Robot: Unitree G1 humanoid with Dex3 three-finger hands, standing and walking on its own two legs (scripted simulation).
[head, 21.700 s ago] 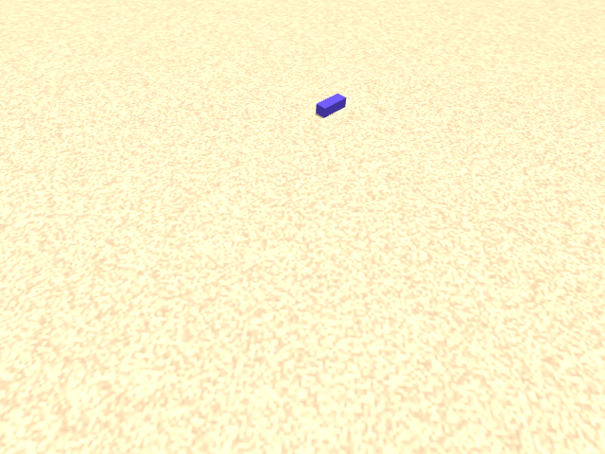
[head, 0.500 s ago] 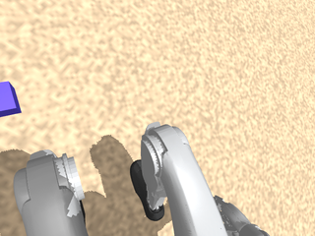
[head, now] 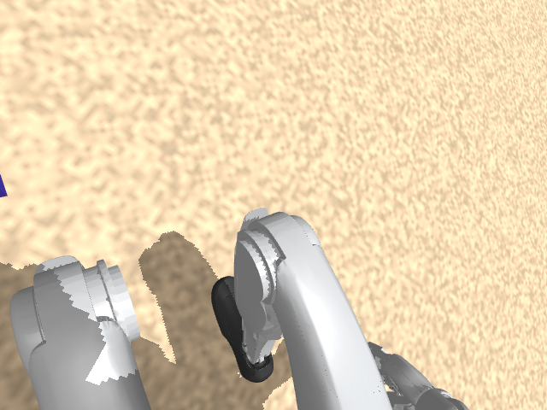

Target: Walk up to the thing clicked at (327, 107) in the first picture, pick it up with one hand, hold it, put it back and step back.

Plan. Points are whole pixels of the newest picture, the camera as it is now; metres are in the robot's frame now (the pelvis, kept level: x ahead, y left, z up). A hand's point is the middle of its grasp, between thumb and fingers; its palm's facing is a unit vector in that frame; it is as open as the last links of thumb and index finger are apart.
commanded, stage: rest palm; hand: left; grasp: from above
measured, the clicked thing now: out of the picture +0.44 +0.35 -0.27
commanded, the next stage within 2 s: close in 0.48 s
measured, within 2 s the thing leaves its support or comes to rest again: neither
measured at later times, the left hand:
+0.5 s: hand out of the picture +0.42 +0.34 -0.25, palm faces -0.45 -0.16 -0.88, open 14.1 cm
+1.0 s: hand out of the picture +0.42 +0.33 -0.24, palm faces -0.42 -0.13 -0.90, open 12.7 cm
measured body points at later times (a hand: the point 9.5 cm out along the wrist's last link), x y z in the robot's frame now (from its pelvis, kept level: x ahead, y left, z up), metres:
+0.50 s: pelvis +0.00 +0.00 +0.00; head +0.27 +0.14 +0.33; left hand +0.44 +0.34 -0.20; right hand +0.07 -0.25 -0.06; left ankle +0.06 +0.12 -0.26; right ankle +0.11 -0.11 -0.26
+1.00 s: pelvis -0.01 +0.00 +0.00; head +0.25 +0.14 +0.34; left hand +0.44 +0.34 -0.19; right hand +0.07 -0.25 -0.05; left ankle +0.06 +0.12 -0.26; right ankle +0.11 -0.11 -0.26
